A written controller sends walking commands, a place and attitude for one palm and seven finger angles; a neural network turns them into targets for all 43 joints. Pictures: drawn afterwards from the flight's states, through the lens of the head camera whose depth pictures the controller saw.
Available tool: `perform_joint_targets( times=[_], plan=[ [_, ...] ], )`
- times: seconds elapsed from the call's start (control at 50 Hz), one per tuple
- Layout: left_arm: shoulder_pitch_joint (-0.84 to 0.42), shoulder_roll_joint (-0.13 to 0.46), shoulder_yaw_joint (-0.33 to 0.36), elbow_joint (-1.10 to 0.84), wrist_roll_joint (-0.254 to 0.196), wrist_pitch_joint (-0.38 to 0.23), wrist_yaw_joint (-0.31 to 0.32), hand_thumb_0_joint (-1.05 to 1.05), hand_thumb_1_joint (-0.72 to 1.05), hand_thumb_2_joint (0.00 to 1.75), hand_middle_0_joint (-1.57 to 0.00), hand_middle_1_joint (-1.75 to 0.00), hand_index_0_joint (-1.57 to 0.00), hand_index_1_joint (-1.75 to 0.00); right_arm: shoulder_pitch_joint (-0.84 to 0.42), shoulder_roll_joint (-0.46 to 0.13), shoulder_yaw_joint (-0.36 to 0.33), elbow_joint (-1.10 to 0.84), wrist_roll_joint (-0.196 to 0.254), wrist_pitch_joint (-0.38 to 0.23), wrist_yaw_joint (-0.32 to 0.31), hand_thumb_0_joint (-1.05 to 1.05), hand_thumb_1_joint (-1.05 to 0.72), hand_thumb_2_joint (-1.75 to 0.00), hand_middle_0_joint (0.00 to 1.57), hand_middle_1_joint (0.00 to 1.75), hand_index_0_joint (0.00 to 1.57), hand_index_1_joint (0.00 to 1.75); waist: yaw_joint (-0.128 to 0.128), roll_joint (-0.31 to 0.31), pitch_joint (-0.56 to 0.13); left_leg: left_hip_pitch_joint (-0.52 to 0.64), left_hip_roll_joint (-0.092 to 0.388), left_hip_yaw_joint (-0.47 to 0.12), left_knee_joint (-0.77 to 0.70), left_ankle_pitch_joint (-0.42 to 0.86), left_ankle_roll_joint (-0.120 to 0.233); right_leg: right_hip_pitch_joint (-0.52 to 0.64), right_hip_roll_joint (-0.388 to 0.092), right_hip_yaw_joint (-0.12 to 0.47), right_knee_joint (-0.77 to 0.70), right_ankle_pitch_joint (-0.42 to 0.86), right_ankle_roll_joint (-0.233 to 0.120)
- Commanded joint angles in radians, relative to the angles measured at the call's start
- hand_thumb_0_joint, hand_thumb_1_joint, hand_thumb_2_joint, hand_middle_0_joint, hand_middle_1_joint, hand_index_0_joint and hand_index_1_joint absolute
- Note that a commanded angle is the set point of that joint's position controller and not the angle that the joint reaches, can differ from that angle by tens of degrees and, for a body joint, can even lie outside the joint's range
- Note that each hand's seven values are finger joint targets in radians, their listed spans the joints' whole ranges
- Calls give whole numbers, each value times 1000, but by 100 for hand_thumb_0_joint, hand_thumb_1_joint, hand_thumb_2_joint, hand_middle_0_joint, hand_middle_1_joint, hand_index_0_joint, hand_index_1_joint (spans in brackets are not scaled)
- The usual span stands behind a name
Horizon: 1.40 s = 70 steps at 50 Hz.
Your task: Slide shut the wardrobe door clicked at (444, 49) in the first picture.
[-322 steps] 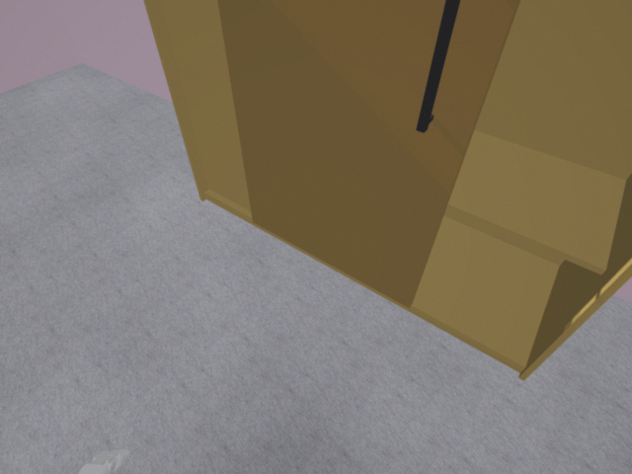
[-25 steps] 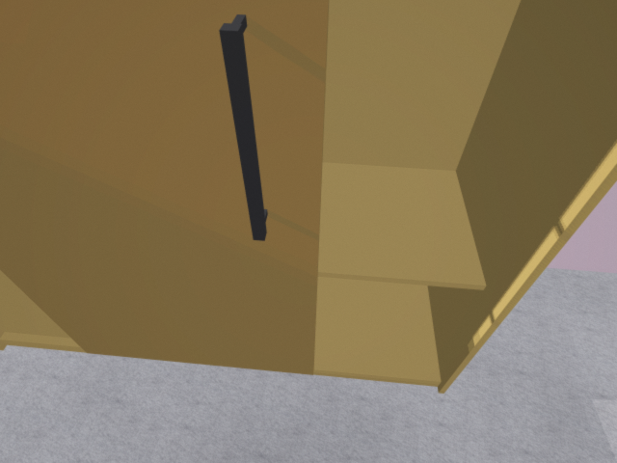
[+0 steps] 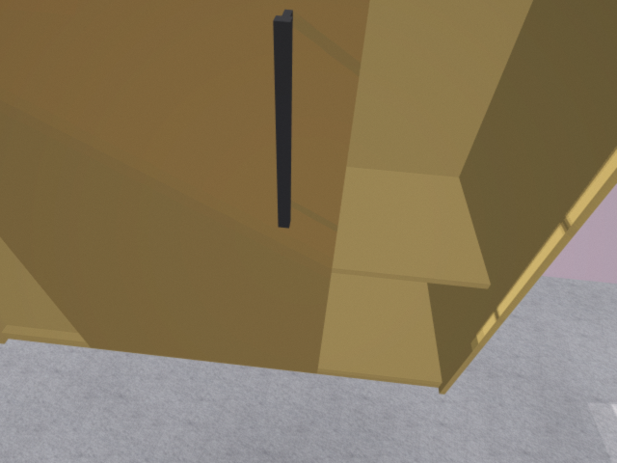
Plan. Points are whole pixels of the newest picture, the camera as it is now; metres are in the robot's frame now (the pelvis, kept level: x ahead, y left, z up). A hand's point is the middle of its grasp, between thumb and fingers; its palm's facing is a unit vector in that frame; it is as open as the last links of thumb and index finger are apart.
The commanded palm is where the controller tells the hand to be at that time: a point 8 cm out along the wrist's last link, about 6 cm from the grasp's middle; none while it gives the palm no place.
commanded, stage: look again from close up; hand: left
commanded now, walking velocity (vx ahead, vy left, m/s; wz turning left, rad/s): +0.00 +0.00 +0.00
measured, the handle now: (285, 136) +0.52 +0.08 +0.17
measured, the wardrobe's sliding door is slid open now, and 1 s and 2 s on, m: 0.41 0.41 0.41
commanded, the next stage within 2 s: none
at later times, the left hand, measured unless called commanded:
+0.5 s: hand out of the picture -0.04 +0.18 -0.17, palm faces +0.02 -0.99 -0.17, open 7.4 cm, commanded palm none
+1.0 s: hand out of the picture -0.02 +0.17 -0.17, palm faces +0.03 -0.99 -0.17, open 7.4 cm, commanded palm none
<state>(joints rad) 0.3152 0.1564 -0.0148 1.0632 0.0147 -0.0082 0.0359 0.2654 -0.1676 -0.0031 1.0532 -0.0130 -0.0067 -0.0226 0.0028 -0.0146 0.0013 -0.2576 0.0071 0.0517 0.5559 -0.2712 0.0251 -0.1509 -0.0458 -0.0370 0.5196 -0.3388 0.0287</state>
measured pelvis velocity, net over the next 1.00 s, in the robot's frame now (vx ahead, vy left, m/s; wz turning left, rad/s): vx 0.00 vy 0.01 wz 0.00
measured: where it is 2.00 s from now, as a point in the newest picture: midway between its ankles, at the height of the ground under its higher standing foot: outside the picture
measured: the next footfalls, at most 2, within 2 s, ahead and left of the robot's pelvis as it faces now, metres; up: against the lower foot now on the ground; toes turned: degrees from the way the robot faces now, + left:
none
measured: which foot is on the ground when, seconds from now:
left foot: down 0.00-1.00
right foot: down 0.00-1.00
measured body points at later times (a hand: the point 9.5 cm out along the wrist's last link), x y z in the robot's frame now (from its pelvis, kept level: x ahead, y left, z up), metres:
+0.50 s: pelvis +0.00 +0.01 +0.01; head +0.00 +0.02 +0.45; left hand -0.04 +0.23 -0.16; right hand +0.00 -0.22 -0.15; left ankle +0.02 +0.10 -0.73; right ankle -0.04 -0.14 -0.73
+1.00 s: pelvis +0.00 +0.01 +0.01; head +0.00 +0.02 +0.46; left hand -0.02 +0.22 -0.16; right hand +0.01 -0.22 -0.15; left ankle +0.02 +0.10 -0.73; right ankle -0.04 -0.14 -0.73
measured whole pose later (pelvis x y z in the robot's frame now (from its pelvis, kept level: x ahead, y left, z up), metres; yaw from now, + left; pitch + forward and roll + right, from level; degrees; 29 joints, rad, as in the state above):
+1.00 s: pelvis +0.00 +0.01 +0.01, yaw +0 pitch -1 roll +0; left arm 0.34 0.15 -0.02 1.11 0.01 -0.01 0.04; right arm 0.27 -0.15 0.01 1.13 0.00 -0.01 -0.02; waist 0.01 -0.03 0.01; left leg -0.22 -0.01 0.06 0.45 -0.22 0.04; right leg -0.12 -0.06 -0.03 0.43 -0.29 0.05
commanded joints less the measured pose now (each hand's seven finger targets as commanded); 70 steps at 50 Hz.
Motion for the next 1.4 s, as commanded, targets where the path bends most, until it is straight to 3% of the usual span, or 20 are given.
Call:
perform_joint_targets(
  times=[0.0, 0.12, 0.24, 0.46, 0.86, 0.92, 1.02, 1.24, 1.32, 1.38],
  plan=[
    [73, 101, 19, -42, 5, -2, 7, 0, 90, 90, -20, -30, -20, -30, 39, -121, -22, -53, -4, -10, 6, 0, -90, -90, 20, 30, 20, 30, 1, 51, 123, -66, 87, -153, -221, -128, 23, -117, -30, 60, -104, -26, -59],
    [95, 103, 18, -39, 5, -5, 3, 0, 90, 90, -20, -30, -20, -30, 40, -127, -20, -48, 1, -16, 8, 0, -90, -90, 20, 30, 20, 30, 9, 33, 73, -38, 93, -160, -237, -85, 27, -83, -40, 49, -110, 32, -49],
    [111, 107, 15, -22, 3, -11, 3, 0, 90, 90, -20, -30, -20, -30, 46, -115, -15, -24, 5, -17, 9, 0, -90, -90, 20, 30, 20, 30, 12, 2, 80, -15, 83, -134, -218, -7, 25, -81, -53, 55, -139, 63, -46],
    [130, 98, 11, 15, -1, -14, 8, 0, 90, 90, -20, -30, -20, -30, 54, -106, -8, 24, 9, -22, 6, 0, -90, -90, 20, 30, 20, 30, 8, 11, 64, 29, 82, -109, -195, 122, 22, -63, -65, 52, -142, 138, -39],
    [119, 85, 12, 27, 0, -12, 9, 0, 90, 90, -20, -30, -20, -30, 48, -94, -5, 44, 9, -19, 2, 0, -90, -90, 20, 30, 20, 30, 9, 13, 94, 31, 82, -105, -211, 130, 16, -56, -65, 46, -164, 139, -36],
    [123, 83, 13, 27, -1, -13, 9, 0, 90, 90, -20, -30, -20, -30, 54, -95, -6, 44, 8, -21, 2, 0, -90, -90, 20, 30, 20, 30, 8, 14, 56, 62, 84, -101, -204, 171, 17, -45, -68, 47, -158, 169, -36],
    [119, 89, 14, 29, -2, -14, 10, 0, 90, 90, -20, -30, -20, -30, 53, -94, -4, 50, 9, -22, 1, 0, -90, -90, 20, 30, 20, 30, 8, 13, 50, 66, 85, -96, -199, 197, 16, -33, -69, 47, -159, 186, -36],
    [127, 85, 12, 33, -1, -13, 9, 0, 90, 90, -20, -30, -20, -30, 51, -85, -3, 56, 10, -15, 1, 0, -90, -90, 20, 30, 20, 30, 12, -7, 107, 43, 81, -99, -218, 130, 14, -60, -64, 52, -185, 130, -39],
    [132, 84, 12, 33, -2, -16, 10, 0, 90, 90, -20, -30, -20, -30, 56, -87, -3, 56, 9, -19, 1, 0, -90, -90, 20, 30, 20, 30, 9, 7, 59, 73, 82, -94, -205, 178, 13, -45, -67, 55, -176, 173, -40],
    [132, 84, 13, 34, -2, -16, 9, 0, 90, 90, -20, -30, -20, -30, 53, -83, -2, 58, 10, -19, 0, 0, -90, -90, 20, 30, 20, 30, 10, 10, 75, 61, 81, -93, -208, 165, 11, -49, -67, 56, -183, 161, -41]
  ],
)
